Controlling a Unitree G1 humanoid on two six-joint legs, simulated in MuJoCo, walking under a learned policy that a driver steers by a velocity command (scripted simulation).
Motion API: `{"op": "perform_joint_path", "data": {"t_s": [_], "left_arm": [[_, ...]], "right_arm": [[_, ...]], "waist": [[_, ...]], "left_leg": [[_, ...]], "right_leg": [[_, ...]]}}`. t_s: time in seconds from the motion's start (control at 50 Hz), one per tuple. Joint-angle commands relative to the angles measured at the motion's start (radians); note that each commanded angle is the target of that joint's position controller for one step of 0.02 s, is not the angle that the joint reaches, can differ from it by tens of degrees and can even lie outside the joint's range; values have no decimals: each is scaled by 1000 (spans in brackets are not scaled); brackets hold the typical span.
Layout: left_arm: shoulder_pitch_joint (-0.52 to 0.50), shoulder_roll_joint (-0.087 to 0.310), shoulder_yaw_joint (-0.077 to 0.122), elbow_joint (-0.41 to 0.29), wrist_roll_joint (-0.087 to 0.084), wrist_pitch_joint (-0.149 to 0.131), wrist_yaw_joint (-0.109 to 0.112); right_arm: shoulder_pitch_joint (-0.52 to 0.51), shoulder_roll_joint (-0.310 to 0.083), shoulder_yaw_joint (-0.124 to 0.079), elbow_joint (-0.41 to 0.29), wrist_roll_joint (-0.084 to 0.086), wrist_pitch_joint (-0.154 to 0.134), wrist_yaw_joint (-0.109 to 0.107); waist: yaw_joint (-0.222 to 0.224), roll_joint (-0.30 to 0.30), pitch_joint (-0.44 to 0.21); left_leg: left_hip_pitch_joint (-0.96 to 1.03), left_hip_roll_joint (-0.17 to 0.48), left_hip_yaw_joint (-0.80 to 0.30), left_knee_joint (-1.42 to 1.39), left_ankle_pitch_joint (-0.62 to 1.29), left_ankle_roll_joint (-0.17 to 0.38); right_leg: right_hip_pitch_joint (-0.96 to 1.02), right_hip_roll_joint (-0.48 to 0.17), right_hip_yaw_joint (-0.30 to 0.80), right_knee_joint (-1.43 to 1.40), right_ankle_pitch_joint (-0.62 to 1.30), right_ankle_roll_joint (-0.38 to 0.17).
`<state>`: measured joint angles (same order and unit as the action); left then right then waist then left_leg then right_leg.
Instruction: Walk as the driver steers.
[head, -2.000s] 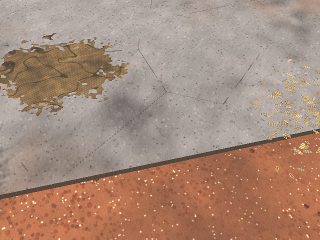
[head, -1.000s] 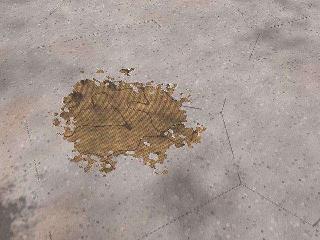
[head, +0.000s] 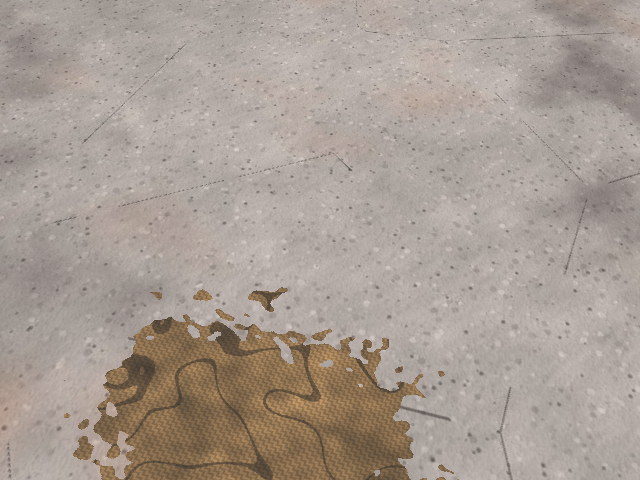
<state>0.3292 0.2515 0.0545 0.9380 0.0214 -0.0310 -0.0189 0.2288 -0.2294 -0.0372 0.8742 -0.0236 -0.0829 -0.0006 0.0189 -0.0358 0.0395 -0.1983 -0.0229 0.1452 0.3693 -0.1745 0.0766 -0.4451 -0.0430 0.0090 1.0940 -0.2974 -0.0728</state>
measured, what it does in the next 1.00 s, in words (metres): walks ahead, turning right: right foot, then left foot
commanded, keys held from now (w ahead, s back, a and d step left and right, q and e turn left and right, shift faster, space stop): w+e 0.48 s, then w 0.44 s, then w+q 0.08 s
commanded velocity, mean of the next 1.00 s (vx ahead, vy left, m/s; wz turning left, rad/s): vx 0.50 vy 0.00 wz -0.35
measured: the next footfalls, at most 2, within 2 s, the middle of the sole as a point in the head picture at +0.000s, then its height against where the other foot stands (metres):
right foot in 0.38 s outside the picture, level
left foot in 0.92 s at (363, 395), level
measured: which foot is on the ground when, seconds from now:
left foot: down 0.00-0.36, up 0.38-0.90, down 0.92-1.00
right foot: up 0.00-0.36, down 0.38-0.92, up 0.94-1.00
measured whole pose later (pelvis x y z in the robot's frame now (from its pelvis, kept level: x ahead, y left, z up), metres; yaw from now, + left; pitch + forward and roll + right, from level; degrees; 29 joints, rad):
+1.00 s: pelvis +0.54 -0.11 -0.02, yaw -22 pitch +0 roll +0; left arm 0.40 0.26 0.04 0.97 0.02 -0.07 0.01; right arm 0.12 -0.25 -0.04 0.80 -0.03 -0.06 0.01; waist 0.04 -0.01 0.06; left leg -0.40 -0.04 0.07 0.56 -0.15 0.08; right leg -0.13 0.09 0.05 0.99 -0.44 -0.09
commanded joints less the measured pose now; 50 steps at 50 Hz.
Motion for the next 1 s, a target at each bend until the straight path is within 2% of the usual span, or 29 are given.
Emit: {"op": "perform_joint_path", "data": {"t_s": [0.02, 0.1, 0.16, 0.22, 0.26, 0.32, 0.34, 0.36, 0.38, 0.4, 0.42, 0.44, 0.46, 0.48, 0.5, 0.54, 0.58, 0.64, 0.7, 0.8, 0.84, 0.86, 0.88, 0.9, 0.92, 0.94, 0.96, 0.98, 1.0], "left_arm": [[30, 31, 13, -43, 6, 18, -17], [-103, 23, 12, -93, 5, 23, -29], [-208, 6, -1, -132, 6, 19, -38], [-302, 2, -11, -173, 11, 17, -46], [-327, 10, -10, -191, 14, 16, -48], [-254, 36, 4, -181, 17, 18, -38], [-178, 53, 14, -161, 16, 15, -32], [-61, 78, 30, -127, 20, 6, -24], [92, 148, 59, -84, 34, 0, -10], [66, 267, 88, -98, 30, 5, 3], [102, 273, 90, -107, -3, 17, 4], [46, 241, 81, -96, -9, 20, 13], [0, 184, 67, -96, -14, 16, 16], [-48, 150, 58, -103, -15, 9, 19], [-78, 118, 46, -108, -20, 0, 22], [-61, 109, 37, -101, -24, -26, 18], [-18, 131, 39, -82, -22, -39, 15], [51, 129, 34, -60, -22, -43, 13], [101, 130, 29, -44, -21, -44, 15], [164, 129, 18, -13, -6, -45, 28], [157, 142, 17, -4, 0, -46, 35], [132, 150, 17, -5, 1, -47, 39], [112, 160, 19, -6, 3, -50, 41], [99, 168, 20, -3, 7, -50, 39], [83, 166, 17, -4, 1, -51, 36], [97, 122, 4, -37, -15, -56, 32], [212, 62, -1, -34, -33, -55, 24], [148, 128, 9, -33, 5, -52, 27], [69, 123, 8, -54, 9, -56, 20]], "right_arm": [[57, -100, -24, -18, 12, -33, -6], [119, -91, -23, 12, 8, -32, -10], [142, -96, -23, 29, 7, -30, -13], [195, -114, -27, 54, 6, -25, -21], [217, -124, -29, 68, 4, -15, -27], [198, -164, -39, 70, -1, 3, -36], [190, -179, -43, 67, -2, 13, -36], [183, -189, -46, 61, 1, 23, -33], [164, -180, -44, 36, 4, 24, -28], [198, -53, -20, -36, 12, 16, -6], [73, -136, -35, -75, 6, 3, 0], [7, -124, -30, -101, 14, -12, 4], [22, -123, -27, -93, 16, -23, 2], [34, -123, -30, -80, 6, -16, 0], [71, -116, -27, -70, -12, 4, 1], [95, -94, -25, -64, -25, 38, 10], [53, -81, -21, -77, -23, 51, 19], [-65, -84, -20, -113, -18, 55, 24], [-158, -84, -16, -141, -11, 53, 29], [-291, -82, -5, -189, -4, 42, 34], [-287, -92, -7, -198, -3, 35, 34], [-245, -99, -10, -188, -2, 31, 31], [-173, -112, -17, -165, 0, 28, 24], [-56, -133, -28, -128, 1, 23, 12], [106, -154, -39, -78, -8, 14, 0], [267, -236, -60, -50, -31, 10, -15], [279, -309, -80, -31, -32, 16, -3], [184, -231, -64, -37, 10, 25, 12], [87, -171, -50, -55, 20, 26, 18]], "waist": [[6, 105, 3], [-11, 100, 37], [-30, 100, 57], [-57, 99, 71], [-59, 101, 70], [-10, 140, 5], [23, 143, -41], [74, 128, -109], [148, 48, -195], [65, -191, -253], [114, -52, -291], [86, -8, -147], [41, 49, -67], [-1, 78, -26], [-36, 70, -31], [-55, 52, -49], [-47, 32, -32], [-4, 3, 3], [32, -16, 9], [73, -25, 44], [53, -33, 52], [24, -37, 42], [-10, -47, 10], [-60, -44, -51], [-138, -9, -139], [-180, 100, -270], [-107, 311, -335], [-77, 158, -231], [-51, 96, -97]], "left_leg": [[66, 278, -180, -247, 140, 63], [111, 259, -72, -254, 226, 61], [129, 245, 4, -240, 310, 49], [205, 271, 48, -217, 405, 44], [274, 288, 75, -171, 519, 39], [336, 301, 118, 22, 929, 30], [336, 303, 123, 156, 990, 32], [280, 298, 128, 347, 918, 23], [88, 270, 135, 633, 647, -10], [-383, 68, 101, 1002, -314, -72], [-518, 10, -138, 1105, -353, -76], [-587, 79, -178, 1056, -239, -64], [-536, 114, -172, 951, -167, -63], [-474, 136, -174, 877, -149, -70], [-405, 146, -175, 832, -141, -82], [-348, 146, -157, 769, -135, -100], [-368, 149, -136, 691, -68, -110], [-444, 152, -122, 553, 61, -110], [-477, 136, -113, 433, 151, -100], [-487, 89, -88, 272, 167, -63], [-441, 68, -88, 220, 117, -33], [-370, 49, -84, 191, 78, -14], [-267, 16, -75, 175, 36, 5], [-132, -17, -66, 147, 10, 25], [85, 5, -86, 88, 59, 54], [347, 224, -343, 78, -35, 119], [511, 437, -819, -29, 10, 265], [414, 387, -841, -80, -78, 247], [274, 352, -682, -98, -80, 227]], "right_leg": [[-139, -56, 26, 27, 92, 14], [-252, -63, 5, -77, 223, 30], [-226, -46, -45, -255, 306, 30], [-205, -30, -106, -381, 304, 4], [-187, -9, -134, -430, 247, -25], [-49, 79, -186, -457, 89, -88], [36, 113, -191, -477, 40, -114], [189, 142, -175, -541, 42, -143], [432, 54, -19, -626, 5, -194], [739, -256, 503, -675, 33, -341], [752, -300, 729, -798, 60, -378], [653, -283, 561, -818, 121, -342], [519, -241, 462, -836, 231, -296], [424, -185, 377, -847, 329, -255], [364, -147, 305, -860, 404, -236], [318, -115, 242, -876, 508, -226], [300, -91, 198, -904, 527, -207], [347, -73, 174, -927, 540, -158], [425, -74, 162, -921, 569, -121], [544, -111, 165, -899, 617, -124], [574, -138, 167, -873, 695, -121], [570, -140, 152, -838, 797, -108], [564, -137, 141, -771, 940, -93], [558, -122, 127, -639, 1036, -81], [476, -82, 90, -444, 960, -65], [263, -9, 37, -141, 631, -42], [-44, 188, 10, 174, -194, -7], [-134, 114, 94, 234, -173, -25], [-162, 58, 75, 199, -79, -22]]}}
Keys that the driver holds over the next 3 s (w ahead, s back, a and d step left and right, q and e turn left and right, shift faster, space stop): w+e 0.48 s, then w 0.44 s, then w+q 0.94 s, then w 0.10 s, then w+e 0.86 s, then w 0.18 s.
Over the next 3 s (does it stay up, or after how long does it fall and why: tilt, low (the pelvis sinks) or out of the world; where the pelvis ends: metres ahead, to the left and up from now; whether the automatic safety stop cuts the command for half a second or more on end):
stays up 1.55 -0.20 -0.01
